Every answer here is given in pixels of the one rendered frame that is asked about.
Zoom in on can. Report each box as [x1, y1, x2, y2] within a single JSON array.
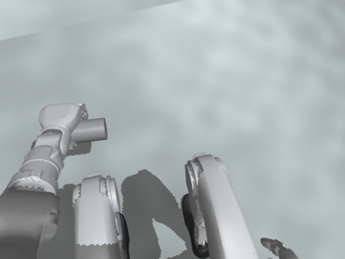
[[71, 118, 107, 143]]

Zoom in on left robot hand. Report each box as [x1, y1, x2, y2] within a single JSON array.
[[39, 103, 88, 150]]

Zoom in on left robot foot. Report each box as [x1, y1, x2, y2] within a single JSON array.
[[119, 213, 130, 259]]

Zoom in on right robot foot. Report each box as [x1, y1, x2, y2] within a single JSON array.
[[182, 194, 209, 259]]

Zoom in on left robot arm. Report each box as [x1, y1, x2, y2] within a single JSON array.
[[0, 125, 71, 259]]

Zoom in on right robot hand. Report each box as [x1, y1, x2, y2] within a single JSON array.
[[260, 238, 299, 259]]

